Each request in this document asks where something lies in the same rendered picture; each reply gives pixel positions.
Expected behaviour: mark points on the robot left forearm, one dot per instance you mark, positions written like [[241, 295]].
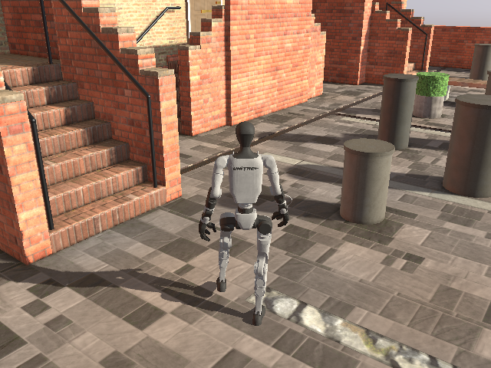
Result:
[[209, 208]]

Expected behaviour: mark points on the right robot upper arm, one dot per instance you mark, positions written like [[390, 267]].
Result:
[[269, 162]]

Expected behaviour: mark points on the right robot shin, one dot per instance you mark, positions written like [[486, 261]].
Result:
[[260, 285]]

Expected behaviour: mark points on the left robot hand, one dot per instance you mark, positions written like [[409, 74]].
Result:
[[203, 230]]

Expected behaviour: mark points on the robot right forearm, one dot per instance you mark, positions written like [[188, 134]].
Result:
[[280, 201]]

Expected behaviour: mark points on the right robot foot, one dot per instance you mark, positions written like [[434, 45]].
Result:
[[257, 319]]

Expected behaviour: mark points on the right robot hand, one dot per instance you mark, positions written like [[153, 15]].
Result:
[[278, 216]]

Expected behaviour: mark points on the left robot upper arm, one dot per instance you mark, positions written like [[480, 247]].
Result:
[[220, 163]]

